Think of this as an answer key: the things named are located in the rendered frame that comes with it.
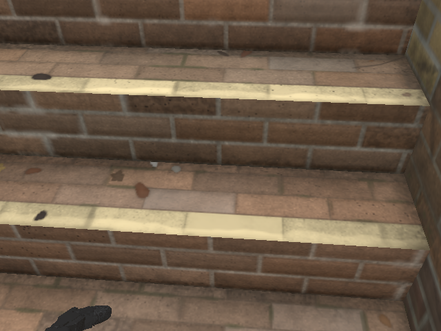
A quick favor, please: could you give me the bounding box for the left robot hand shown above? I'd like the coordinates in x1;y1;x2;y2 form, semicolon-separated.
45;305;112;331

